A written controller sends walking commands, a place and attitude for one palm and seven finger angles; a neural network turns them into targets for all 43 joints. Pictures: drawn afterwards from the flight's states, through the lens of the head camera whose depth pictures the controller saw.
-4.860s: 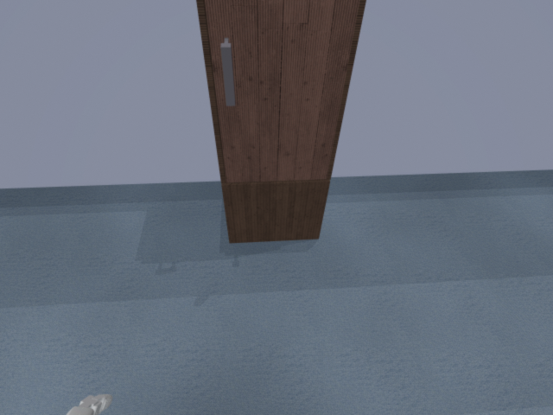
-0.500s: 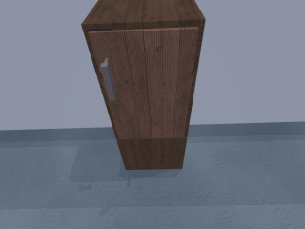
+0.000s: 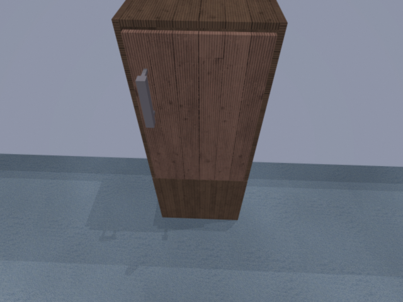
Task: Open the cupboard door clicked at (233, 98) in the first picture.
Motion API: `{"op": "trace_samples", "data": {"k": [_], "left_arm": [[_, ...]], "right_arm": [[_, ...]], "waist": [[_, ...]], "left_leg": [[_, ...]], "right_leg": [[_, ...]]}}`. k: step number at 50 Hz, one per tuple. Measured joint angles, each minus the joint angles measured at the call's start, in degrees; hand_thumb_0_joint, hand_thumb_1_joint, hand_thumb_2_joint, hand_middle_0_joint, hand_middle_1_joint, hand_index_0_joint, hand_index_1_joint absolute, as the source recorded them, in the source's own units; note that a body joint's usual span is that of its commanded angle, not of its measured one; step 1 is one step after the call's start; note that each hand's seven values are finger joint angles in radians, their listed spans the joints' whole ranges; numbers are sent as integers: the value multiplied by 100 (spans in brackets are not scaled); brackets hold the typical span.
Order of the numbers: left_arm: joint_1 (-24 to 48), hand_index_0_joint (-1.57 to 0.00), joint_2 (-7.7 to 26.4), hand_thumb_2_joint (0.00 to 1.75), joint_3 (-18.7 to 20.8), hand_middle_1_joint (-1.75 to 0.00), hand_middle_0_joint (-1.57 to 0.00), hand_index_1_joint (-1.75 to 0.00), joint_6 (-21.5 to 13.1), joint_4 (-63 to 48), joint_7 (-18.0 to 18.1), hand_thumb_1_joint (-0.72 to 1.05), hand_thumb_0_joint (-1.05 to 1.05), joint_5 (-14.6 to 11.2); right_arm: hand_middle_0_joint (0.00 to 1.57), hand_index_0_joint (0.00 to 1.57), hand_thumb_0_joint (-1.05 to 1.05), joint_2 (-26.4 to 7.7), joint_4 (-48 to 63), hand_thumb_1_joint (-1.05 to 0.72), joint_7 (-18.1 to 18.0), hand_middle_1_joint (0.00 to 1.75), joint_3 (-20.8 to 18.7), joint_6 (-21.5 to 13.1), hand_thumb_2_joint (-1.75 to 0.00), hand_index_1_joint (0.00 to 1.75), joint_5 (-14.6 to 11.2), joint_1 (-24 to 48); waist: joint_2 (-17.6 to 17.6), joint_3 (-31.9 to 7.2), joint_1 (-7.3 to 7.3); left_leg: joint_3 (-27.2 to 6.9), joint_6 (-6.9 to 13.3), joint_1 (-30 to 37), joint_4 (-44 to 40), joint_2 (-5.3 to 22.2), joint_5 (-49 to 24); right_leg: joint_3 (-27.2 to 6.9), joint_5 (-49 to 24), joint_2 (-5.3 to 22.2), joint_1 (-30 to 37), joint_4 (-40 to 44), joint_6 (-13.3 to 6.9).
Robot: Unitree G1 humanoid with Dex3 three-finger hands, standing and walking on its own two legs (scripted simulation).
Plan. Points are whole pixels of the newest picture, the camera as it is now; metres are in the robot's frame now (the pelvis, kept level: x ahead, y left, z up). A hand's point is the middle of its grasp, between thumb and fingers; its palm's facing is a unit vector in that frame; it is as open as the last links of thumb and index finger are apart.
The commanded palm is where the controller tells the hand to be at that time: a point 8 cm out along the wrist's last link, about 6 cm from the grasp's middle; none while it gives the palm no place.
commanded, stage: shuffle to correct the standing spot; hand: left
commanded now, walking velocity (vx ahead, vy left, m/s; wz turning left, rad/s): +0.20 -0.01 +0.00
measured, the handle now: (147, 99) +0.61 +0.19 +0.06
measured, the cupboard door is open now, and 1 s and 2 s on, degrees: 0 0 0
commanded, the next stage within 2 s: come to a stop and stand still in 0.16 s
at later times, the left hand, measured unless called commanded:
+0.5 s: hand out of the picture +0.05 +0.17 -0.18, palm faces +0.07 -0.99 -0.15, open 7.4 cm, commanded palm none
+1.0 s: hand out of the picture +0.08 +0.14 -0.14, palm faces +0.06 -0.97 -0.23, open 7.3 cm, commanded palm none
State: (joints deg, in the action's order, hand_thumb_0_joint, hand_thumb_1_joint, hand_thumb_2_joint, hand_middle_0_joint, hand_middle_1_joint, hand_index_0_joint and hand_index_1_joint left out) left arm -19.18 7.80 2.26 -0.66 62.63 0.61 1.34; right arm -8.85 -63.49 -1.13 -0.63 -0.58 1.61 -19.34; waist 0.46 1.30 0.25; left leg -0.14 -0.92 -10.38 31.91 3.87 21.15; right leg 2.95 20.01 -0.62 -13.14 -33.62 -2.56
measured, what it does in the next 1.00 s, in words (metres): steps on the spot: left foot, then right foot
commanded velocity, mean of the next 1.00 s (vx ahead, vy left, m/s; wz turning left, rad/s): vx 0.02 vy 0.03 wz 0.00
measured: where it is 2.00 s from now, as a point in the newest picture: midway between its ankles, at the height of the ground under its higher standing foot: outside the picture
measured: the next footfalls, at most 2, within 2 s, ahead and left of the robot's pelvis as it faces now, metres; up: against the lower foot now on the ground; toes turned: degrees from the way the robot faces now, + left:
left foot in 0.46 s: +0.20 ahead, +0.13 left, +0.00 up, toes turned +6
right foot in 0.80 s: +0.09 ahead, -0.11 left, +0.00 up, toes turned -3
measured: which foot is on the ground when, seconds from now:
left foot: down 0.00-0.18, up 0.20-0.44, down 0.46-0.80, up 0.82-1.00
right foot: down 0.00-0.50, up 0.52-0.78, down 0.80-1.00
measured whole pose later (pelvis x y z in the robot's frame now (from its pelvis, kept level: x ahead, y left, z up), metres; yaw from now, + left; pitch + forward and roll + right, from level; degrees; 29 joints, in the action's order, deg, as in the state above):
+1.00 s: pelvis +0.07 -0.03 +0.02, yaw +0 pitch +1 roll +2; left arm -19.1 7.0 1.6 -1.0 57.3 1.0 1.5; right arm -11.5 -58.9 0.6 -3.5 2.4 1.8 -14.8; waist 1.8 0.1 0.4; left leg 2.0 -1.9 -25.7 52.6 0.9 15.9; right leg 3.9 15.4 1.2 -11.4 -25.6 -2.7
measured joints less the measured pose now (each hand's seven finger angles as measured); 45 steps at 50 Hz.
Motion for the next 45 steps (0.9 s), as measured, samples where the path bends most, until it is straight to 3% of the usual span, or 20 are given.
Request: {"op": "trace_samples", "data": {"k": [3, 6, 8, 10, 13, 15, 17, 19, 22, 23, 24, 28, 33, 36, 39, 40, 43, 45], "left_arm": [[-102, -20, 36, 89, 20, -30, -20, -30, 38, 44, -42, 91, 0, 7], [-70, -20, 60, 89, 34, -30, -20, -30, 27, 48, -73, 91, 1, 15], [23, -20, 69, 89, 62, -30, -20, -30, -59, -23, -106, 91, 1, 0], [129, -20, 68, 89, 102, -30, -20, -30, -227, -134, -106, 91, 1, 5], [142, -20, 5, 89, 88, -30, -20, -30, -413, -219, -24, 91, 0, -9], [43, -20, -50, 89, 68, -30, -20, -30, -427, -210, 42, 91, 0, 3], [-62, -20, -99, 89, 35, -30, -20, -30, -388, -153, 87, 91, 0, 19], [-122, -20, -153, 89, -10, -30, -20, -30, -311, -82, 106, 91, 0, 37], [-189, -20, -211, 89, -69, -30, -20, -30, -192, -5, 117, 91, 0, 14], [-230, -20, -218, 89, -82, -30, -20, -30, -150, 9, 121, 91, 0, 7], [-253, -20, -203, 89, -88, -30, -20, -30, -99, 28, 127, 91, 0, -12], [-22, -20, -62, 89, -67, -30, -20, -30, 132, -22, 192, 91, 0, -53], [471, -20, 22, 89, 14, -30, -20, -30, 242, -374, 172, 91, 0, -27], [660, -20, 102, 89, 70, -30, -20, -30, 266, -585, 149, 91, 0, -9], [688, -20, 147, 89, 85, -30, -20, -30, 195, -732, 126, 92, 0, 8], [624, -20, 186, 89, 80, -30, -20, -30, 141, -783, 121, 91, 0, 28], [481, -20, 115, 89, -3, -30, -20, -30, 124, -736, 115, 91, 0, 71], [309, -20, 30, 89, -47, -30, -20, -30, 110, -673, 94, 91, 0, 53]], "right_arm": [[20, 20, 1, 85, 33, -91, -1, 29, 0, -119, -90, 30, 15, -125], [20, 20, 1, 162, 50, -91, -38, 29, -17, -207, -90, 30, 27, -255], [20, 20, 1, 198, 34, -91, -52, 29, -6, -219, -90, 30, 20, -346], [20, 20, 1, 220, -41, -91, -35, 29, -1, -164, -90, 30, -29, -387], [20, 20, 1, 196, -151, -91, 12, 29, -50, -29, -90, 30, -35, -257], [20, 20, 1, 153, -112, -91, 53, 29, -93, 10, -90, 30, -19, -62], [20, 20, 1, 128, 22, -91, 80, 29, -119, 26, -90, 30, -25, 200], [20, 20, 3, 17, 98, -94, 0, 30, -141, 58, -90, 30, 2, 432], [20, 20, 4, -117, 253, -95, -18, 29, -133, -44, -90, 30, -74, 672], [20, 20, 4, -140, 308, -95, -27, 29, -125, -91, -90, 30, -83, 713], [20, 20, 3, -136, 353, -95, -46, 29, -123, -133, -90, 30, -83, 741], [20, 20, 2, 24, 516, -93, -132, 29, -69, -114, -90, 30, -97, 934], [20, 20, 1, 108, 694, -93, -172, 29, -108, 2, -90, 30, -51, 1217], [20, 20, 0, 56, 772, -93, -118, 30, -168, 71, -90, 30, -5, 1310], [20, 20, 0, -17, 806, -92, -49, 30, -232, 157, -90, 30, 20, 1260], [20, 20, 0, -13, 812, -92, -26, 30, -250, 200, -90, 30, 9, 1204], [20, 20, 0, -103, 739, -92, 58, 30, -309, 378, -90, 30, -13, 1032], [20, 20, 1, -175, 639, -91, 113, 29, -316, 413, -90, 30, 14, 864]], "waist": [[-138, -49, -26], [-104, -24, -100], [-28, 44, -138], [50, 124, -101], [144, 150, 8], [140, 123, 36], [84, 116, 14], [23, 156, -3], [-28, 249, 38], [-31, 260, 47], [-69, 254, 42], [-357, 280, 104], [-133, 394, 66], [2, 391, 37], [130, 292, 23], [78, 209, 32], [205, 97, 31], [252, -32, 34]], "left_leg": [[92, -220, 54, -30, -81, 52], [148, -192, 112, -40, -84, 152], [118, -201, 114, 44, -73, 239], [122, -30, -195, 819, -62, 496], [147, 138, -981, 2627, -136, 745], [294, 151, -1409, 3124, -124, 574], [435, 120, -1672, 2894, -97, 292], [547, 85, -1712, 2126, -102, -32], [587, 53, -1419, 738, -147, -793], [583, 66, -1235, 274, -145, -1319], [598, 145, -1102, 116, -151, -1355], [775, 316, -998, 135, -272, -867], [706, 286, -1057, -211, -199, -1223], [661, 217, -1166, -304, -133, -1389], [600, 124, -1326, -205, -78, -1445], [621, 97, -1435, -50, -108, -1322], [298, 39, -1683, 777, -191, -197], [155, 27, -1749, 1403, -261, -188]], "right_leg": [[-75, 304, 91, -133, -336, -14], [54, 803, 84, -419, -901, -56], [184, 584, 67, -403, -574, -91], [289, 66, 84, -373, -518, -145], [406, 319, 79, -94, -335, -164], [406, 245, 79, 142, 11, -120], [376, 110, 84, 346, 356, -89], [342, 40, 101, 515, 585, -57], [268, 140, 65, 660, 572, 24], [242, 257, 33, 665, 424, 52], [219, 416, 33, 632, 203, 82], [-33, 1203, 170, 24, -1241, 201], [-161, 1140, 157, -780, -2328, 280], [-133, 999, 217, -920, -2146, 300], [-20, 640, 274, -602, -1093, 275], [-50, 480, 328, -427, -526, 236], [47, 154, 264, -403, -458, 81], [83, 0, 223, -230, -112, 35]]}}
